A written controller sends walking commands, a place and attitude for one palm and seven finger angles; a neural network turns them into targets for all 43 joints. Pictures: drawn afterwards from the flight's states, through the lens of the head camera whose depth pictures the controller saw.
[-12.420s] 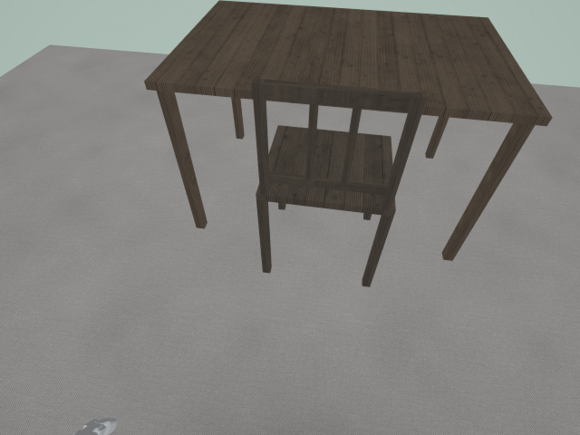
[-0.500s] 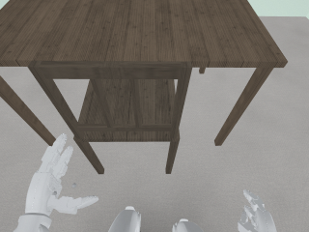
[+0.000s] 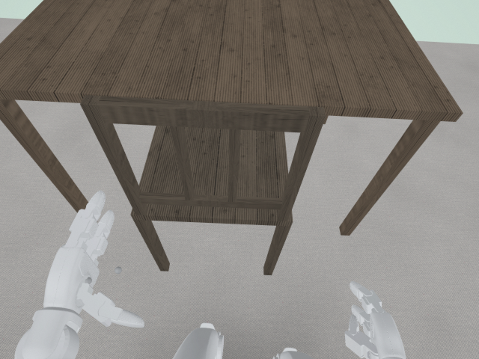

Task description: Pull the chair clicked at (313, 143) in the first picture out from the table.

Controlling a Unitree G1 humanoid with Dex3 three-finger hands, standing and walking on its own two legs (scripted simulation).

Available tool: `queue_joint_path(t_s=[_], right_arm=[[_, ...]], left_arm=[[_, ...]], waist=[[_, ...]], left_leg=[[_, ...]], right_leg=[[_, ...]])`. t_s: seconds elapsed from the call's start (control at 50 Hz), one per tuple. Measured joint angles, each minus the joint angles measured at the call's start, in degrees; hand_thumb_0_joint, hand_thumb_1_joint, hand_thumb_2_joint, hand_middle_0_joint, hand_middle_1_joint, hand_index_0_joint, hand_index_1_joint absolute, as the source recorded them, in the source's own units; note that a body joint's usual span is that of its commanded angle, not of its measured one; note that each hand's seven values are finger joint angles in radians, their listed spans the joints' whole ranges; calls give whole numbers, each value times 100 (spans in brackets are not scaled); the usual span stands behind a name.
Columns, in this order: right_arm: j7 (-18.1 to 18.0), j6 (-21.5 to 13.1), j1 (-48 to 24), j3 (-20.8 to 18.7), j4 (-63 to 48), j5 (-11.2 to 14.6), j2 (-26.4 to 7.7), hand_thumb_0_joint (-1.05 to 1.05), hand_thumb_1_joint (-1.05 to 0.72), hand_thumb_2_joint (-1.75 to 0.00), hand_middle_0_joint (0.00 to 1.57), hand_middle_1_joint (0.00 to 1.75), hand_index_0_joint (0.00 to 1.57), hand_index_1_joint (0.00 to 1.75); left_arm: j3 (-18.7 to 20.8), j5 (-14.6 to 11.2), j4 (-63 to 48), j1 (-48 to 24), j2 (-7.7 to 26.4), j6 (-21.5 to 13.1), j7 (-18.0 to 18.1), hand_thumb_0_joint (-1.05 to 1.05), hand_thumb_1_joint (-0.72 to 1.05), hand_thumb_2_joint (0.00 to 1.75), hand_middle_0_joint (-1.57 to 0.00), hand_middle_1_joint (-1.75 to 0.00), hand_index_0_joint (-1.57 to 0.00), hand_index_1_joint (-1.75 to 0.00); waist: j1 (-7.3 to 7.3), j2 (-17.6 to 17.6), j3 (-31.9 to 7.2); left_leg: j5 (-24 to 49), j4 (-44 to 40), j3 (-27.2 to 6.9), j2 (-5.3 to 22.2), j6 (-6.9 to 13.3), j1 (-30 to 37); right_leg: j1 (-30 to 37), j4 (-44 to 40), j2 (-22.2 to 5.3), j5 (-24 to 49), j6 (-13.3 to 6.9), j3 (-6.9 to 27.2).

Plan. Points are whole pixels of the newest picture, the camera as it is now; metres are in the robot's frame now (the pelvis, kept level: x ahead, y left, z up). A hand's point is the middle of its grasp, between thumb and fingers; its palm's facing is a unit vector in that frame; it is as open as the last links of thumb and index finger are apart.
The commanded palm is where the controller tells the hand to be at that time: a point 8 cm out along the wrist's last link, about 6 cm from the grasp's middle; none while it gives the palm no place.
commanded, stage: raise the hand toward the chair's back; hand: left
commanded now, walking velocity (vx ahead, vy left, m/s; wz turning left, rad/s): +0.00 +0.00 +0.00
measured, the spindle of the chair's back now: (184, 165) +0.49 +0.16 -0.03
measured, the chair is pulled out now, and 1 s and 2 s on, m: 0.00 0.00 0.00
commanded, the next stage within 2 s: aim the fingers beside a spindle in 0.56 s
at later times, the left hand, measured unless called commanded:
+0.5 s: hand (113, 262) +0.25 +0.21 +0.05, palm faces +0.03 -1.00 -0.05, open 17.0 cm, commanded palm +0.23 +0.26 +0.04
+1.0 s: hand (138, 248) +0.27 +0.18 +0.04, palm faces +0.00 -1.00 -0.03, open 17.0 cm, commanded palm +0.25 +0.24 +0.03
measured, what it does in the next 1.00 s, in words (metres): stands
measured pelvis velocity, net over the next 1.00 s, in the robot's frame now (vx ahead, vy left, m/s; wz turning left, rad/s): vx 0.00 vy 0.00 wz -0.01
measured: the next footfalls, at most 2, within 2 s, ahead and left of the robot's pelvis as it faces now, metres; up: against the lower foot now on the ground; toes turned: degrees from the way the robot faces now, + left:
none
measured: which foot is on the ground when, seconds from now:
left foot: down 0.00-1.00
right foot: down 0.00-1.00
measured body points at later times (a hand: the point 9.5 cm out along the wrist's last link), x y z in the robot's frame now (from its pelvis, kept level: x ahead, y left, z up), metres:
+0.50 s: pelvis +0.00 +0.01 +0.00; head +0.06 +0.03 +0.45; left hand +0.24 +0.26 +0.05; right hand +0.18 -0.23 -0.07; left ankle +0.06 +0.08 -0.66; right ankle -0.01 -0.12 -0.66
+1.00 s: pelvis +0.00 +0.00 +0.00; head +0.06 +0.01 +0.44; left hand +0.27 +0.24 +0.04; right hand +0.17 -0.25 -0.08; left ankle +0.06 +0.08 -0.66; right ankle -0.01 -0.12 -0.66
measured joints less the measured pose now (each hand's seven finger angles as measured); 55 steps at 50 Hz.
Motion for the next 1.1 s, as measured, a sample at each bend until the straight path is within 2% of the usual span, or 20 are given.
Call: queue_joint_path(t_s=[0.18,0.32,0.7,0.8,0.9,1.1], right_arm=[[5,10,182,-68,96,17,-117,1,-90,-90,20,30,20,30],[51,-17,226,-136,83,0,-168,1,-90,-90,20,30,20,30],[75,27,93,-47,14,4,-78,1,-90,-90,20,30,20,30],[48,4,80,-36,41,2,-117,1,-90,-90,20,30,20,30],[49,10,59,-62,89,-15,-146,1,-90,-90,20,30,20,30],[126,146,183,-121,60,-31,-151,1,-90,-90,20,30,20,30]], left_arm=[[137,-88,148,-125,83,60,-51,-1,-50,30,-6,-8,-6,-8],[111,-55,125,-57,64,9,4,-1,-50,30,-6,-8,-6,-8],[99,-82,153,-78,28,-36,-36,-1,-50,30,-6,-8,-6,-8],[63,-39,379,-344,14,-69,-42,-1,-50,30,-6,-8,-6,-8],[5,21,555,-682,-10,-28,12,-1,-50,30,-6,-8,-6,-8],[16,75,751,-813,-50,-77,166,-1,-50,30,-6,-8,-6,-8]], waist=[[-98,-24,-4],[-153,-57,-5],[-76,-2,-34],[-70,-11,-38],[-107,-8,-23],[-172,-14,-98]], left_leg=[[30,-118,47,1,44,92],[14,-121,71,13,58,103],[3,-62,32,12,27,66],[-9,26,-2,8,6,-56],[-33,117,-17,22,-17,-177],[-79,147,69,67,-42,-263]], right_leg=[[89,-149,-2,67,48,51],[97,-167,8,70,62,77],[64,-90,12,35,30,38],[-52,15,10,-2,6,1],[-176,118,22,-37,-20,-14],[-332,219,51,-83,-46,75]])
